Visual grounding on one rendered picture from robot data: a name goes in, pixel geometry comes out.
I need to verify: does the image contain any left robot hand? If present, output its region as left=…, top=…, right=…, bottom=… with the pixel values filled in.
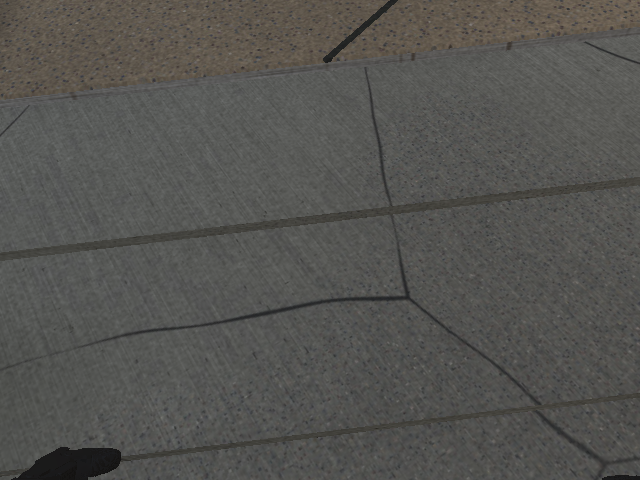
left=11, top=447, right=121, bottom=480

